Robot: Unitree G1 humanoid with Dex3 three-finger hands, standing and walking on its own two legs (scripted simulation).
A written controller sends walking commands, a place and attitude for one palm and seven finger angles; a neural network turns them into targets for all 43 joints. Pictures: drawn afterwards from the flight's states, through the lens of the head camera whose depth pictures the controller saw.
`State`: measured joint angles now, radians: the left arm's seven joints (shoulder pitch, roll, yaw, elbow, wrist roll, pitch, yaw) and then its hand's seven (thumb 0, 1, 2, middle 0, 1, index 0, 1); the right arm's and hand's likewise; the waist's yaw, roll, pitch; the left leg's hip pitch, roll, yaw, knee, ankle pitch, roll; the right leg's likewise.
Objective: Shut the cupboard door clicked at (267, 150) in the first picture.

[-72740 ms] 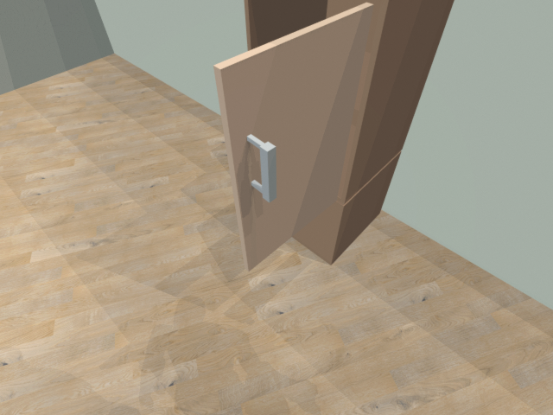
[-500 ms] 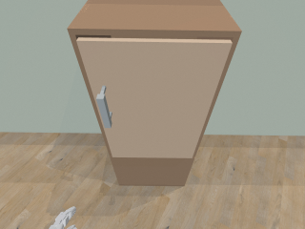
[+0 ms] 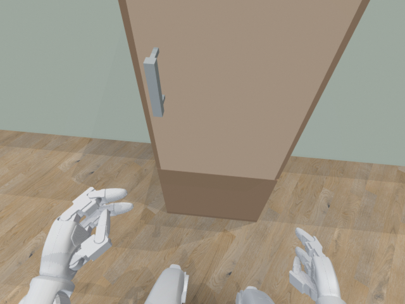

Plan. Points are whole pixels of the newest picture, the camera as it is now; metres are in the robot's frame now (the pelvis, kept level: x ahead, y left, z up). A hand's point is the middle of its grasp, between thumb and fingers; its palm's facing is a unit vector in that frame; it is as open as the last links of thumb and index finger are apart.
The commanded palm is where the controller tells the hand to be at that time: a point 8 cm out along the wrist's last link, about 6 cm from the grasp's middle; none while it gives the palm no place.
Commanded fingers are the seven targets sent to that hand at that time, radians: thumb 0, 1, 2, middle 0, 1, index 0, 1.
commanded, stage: raise the hand and make a fist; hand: left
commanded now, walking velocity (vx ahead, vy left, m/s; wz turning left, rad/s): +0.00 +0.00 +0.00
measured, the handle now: (157, 83) +0.52 +0.16 +0.14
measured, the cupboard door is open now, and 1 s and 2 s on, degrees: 0 0 0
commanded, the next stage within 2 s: bring the fist close to the handle in 1.32 s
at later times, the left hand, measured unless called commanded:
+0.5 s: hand (95, 218) +0.22 +0.20 +0.11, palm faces +0.01 -1.00 -0.04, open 3.3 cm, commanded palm +0.20 +0.25 +0.11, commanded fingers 0.00 0.90 0.90 -1.21 -1.40 -1.21 -1.40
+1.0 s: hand (94, 189) +0.25 +0.20 +0.14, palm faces +0.01 -1.00 -0.04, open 3.1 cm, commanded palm +0.23 +0.25 +0.14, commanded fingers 0.00 0.90 0.90 -1.30 -1.50 -1.30 -1.50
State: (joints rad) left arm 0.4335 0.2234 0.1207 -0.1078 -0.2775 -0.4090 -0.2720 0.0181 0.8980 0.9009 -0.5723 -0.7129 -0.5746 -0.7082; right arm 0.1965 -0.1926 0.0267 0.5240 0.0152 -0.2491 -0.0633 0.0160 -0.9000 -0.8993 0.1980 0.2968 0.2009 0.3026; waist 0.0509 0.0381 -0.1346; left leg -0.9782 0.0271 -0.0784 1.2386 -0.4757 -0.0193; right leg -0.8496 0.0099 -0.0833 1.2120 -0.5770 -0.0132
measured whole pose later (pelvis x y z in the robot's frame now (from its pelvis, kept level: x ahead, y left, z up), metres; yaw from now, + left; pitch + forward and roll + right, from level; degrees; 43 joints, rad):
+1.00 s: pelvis +0.03 +0.01 +0.05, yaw +0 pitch +7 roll -2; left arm 0.35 0.26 0.18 -0.10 -0.30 -0.21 -0.23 0.02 0.90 0.90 -1.29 -1.50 -1.30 -1.49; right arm 0.30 -0.24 0.05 0.52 0.03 -0.20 -0.07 0.02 -0.90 -0.90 0.20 0.30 0.20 0.30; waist 0.01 0.05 -0.10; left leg -0.66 0.02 -0.03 0.94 -0.40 0.00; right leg -0.54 0.00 -0.04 0.91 -0.48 0.01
